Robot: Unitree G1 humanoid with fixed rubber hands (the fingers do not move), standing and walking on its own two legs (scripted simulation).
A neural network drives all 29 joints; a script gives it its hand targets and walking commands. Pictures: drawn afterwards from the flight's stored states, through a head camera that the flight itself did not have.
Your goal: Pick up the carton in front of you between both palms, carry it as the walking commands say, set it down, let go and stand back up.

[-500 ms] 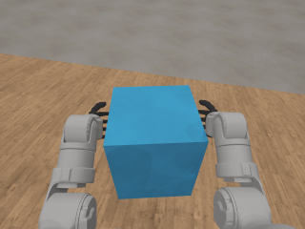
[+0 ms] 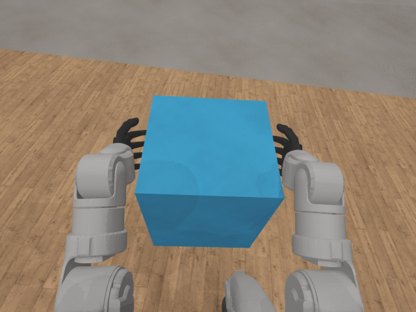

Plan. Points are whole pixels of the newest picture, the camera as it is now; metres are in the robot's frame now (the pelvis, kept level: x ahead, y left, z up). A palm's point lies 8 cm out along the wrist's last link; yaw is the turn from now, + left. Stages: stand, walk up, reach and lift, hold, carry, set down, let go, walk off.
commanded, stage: carry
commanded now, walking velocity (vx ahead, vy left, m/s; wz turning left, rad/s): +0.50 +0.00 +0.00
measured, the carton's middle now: (205, 178) +0.36 -0.01 +0.01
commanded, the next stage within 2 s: none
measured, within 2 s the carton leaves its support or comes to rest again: neither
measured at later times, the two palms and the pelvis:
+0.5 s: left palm (145, 73) +0.63 +0.12 +0.05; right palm (261, 70) +0.66 -0.17 +0.04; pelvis +0.29 -0.05 -0.05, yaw +1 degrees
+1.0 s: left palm (155, 29) +0.96 +0.12 -0.03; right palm (242, 35) +0.93 -0.17 -0.03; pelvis +0.59 +0.00 -0.11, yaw -1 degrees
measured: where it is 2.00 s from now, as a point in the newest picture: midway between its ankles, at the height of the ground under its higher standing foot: (197, 143)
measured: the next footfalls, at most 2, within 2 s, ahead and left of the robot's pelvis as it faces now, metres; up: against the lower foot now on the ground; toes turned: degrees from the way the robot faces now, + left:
right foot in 0.20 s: +0.29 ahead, -0.08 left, -0.05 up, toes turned -1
left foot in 0.74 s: +0.62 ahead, +0.03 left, -0.11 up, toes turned +1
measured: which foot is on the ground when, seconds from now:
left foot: down 0.00-0.20, up 0.22-0.72, down 0.74-1.00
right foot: up 0.00-0.18, down 0.20-0.76, up 0.78-1.00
